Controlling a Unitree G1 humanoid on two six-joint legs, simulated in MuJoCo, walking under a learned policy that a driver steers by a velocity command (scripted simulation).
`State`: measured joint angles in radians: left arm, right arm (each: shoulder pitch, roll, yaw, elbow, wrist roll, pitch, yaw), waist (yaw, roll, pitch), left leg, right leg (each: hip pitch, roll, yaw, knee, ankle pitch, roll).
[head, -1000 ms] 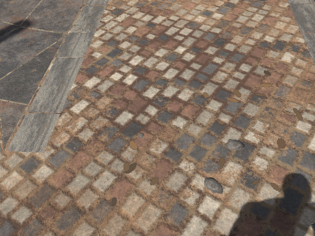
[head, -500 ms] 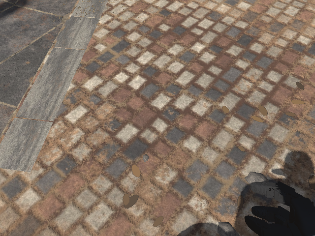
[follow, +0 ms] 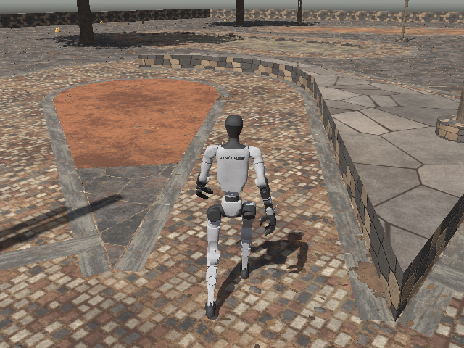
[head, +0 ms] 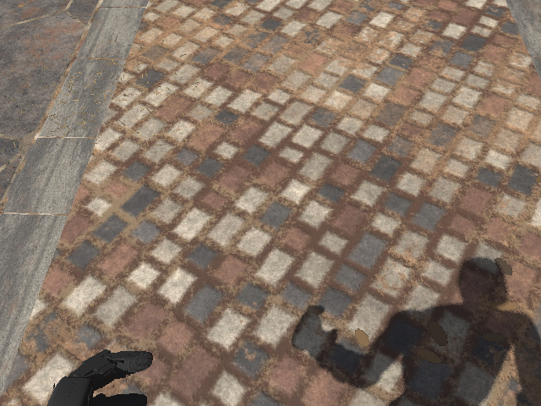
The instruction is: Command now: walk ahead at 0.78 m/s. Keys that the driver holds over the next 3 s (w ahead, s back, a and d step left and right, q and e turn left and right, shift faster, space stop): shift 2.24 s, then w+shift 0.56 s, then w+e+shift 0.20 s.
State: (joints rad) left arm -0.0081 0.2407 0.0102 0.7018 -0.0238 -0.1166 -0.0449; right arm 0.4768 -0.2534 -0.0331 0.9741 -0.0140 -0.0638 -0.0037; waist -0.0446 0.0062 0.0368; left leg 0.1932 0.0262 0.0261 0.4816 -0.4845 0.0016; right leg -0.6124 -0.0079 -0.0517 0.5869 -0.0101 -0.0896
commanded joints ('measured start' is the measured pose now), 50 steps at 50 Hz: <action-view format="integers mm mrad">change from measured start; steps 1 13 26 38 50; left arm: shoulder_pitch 555 231 344 239 320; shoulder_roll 294 151 121 101 81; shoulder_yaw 100 47 29 38 30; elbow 98 144 228 268 318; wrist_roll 45 33 16 45 29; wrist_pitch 1 -5 81 123 87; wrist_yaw -4 37 50 77 75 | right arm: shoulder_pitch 211 -267 -242 -384 -335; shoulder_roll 42 -45 -67 -71 -68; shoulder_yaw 33 -4 -6 -19 -28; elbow -44 -168 -123 -91 14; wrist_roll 29 9 -2 -1 13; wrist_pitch -42 -10 3 43 54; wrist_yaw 13 -2 10 -26 -28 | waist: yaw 156 21 30 34 49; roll -336 -67 136 -78 -12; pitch -597 -90 -271 -10 -44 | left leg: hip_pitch -745 -615 -170 -409 -346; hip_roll -135 44 308 8 16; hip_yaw -194 -41 -404 -68 -64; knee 994 265 -56 -88 -17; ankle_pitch -17 480 1029 173 514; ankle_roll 28 -7 320 10 33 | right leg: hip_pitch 1164 381 186 180 321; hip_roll -399 -128 5 -74 -49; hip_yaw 906 33 124 136 96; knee -224 -362 380 -255 -205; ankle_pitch -259 627 -712 -536 -156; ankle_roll -279 -116 116 34 57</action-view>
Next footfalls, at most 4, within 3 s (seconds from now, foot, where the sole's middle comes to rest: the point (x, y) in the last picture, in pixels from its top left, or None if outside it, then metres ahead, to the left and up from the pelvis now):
0.44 left None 0.44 0.10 -0.74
0.70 right None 0.34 -0.15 -0.74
2.56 left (220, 377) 0.53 0.15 -0.74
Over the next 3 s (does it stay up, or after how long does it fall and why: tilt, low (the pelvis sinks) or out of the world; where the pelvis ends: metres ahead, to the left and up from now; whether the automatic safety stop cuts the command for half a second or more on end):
stays up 0.74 0.05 0.01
